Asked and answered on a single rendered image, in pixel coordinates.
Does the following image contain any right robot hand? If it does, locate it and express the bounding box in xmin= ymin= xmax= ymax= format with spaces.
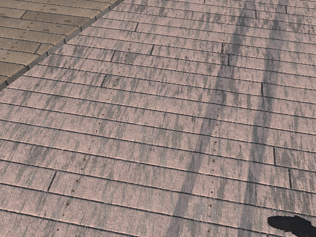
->
xmin=268 ymin=215 xmax=316 ymax=237

